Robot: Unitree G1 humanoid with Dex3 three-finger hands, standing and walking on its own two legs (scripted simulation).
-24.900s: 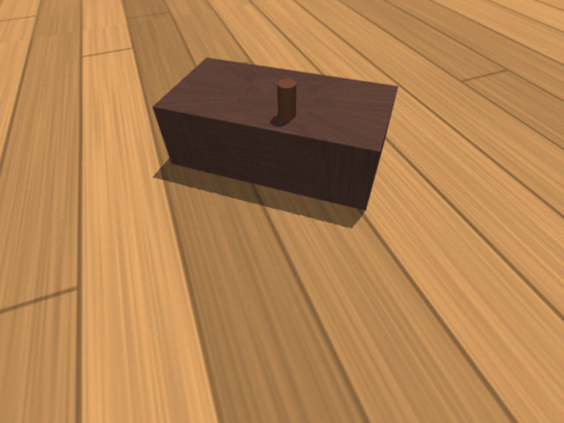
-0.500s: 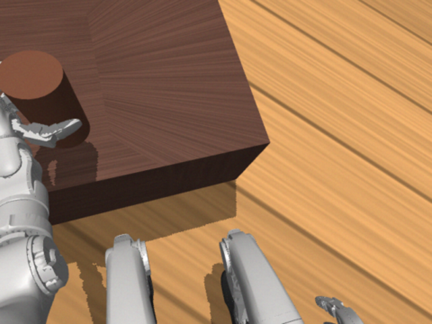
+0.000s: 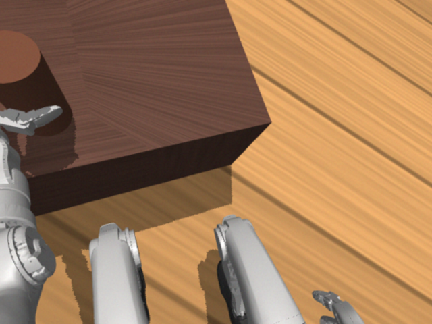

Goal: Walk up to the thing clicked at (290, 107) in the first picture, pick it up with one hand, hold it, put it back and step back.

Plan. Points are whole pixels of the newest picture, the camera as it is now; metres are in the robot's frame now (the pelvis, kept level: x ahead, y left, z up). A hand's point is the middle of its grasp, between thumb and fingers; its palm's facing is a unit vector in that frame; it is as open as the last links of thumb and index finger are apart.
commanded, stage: lower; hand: left
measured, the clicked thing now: (29, 91) +0.51 +0.26 -0.02
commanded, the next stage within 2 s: loosen in 0.16 s
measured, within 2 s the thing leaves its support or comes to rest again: rests again in 0.08 s
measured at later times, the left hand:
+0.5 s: hand (17, 95) +0.52 +0.28 -0.04, palm faces +0.34 -0.94 -0.02, open 11.4 cm
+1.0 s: hand (9, 92) +0.51 +0.29 -0.03, palm faces +0.34 -0.94 -0.02, open 16.0 cm
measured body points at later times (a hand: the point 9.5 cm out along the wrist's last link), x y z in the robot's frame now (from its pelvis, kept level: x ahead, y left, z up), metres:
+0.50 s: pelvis -0.01 +0.00 -0.04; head +0.21 +0.06 +0.35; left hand +0.49 +0.33 -0.03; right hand +0.04 -0.26 -0.16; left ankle +0.09 +0.15 -0.45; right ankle +0.05 -0.14 -0.45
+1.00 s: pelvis -0.01 -0.01 -0.05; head +0.21 +0.05 +0.34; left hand +0.49 +0.34 -0.03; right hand +0.07 -0.28 -0.17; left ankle +0.09 +0.15 -0.45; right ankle +0.05 -0.14 -0.45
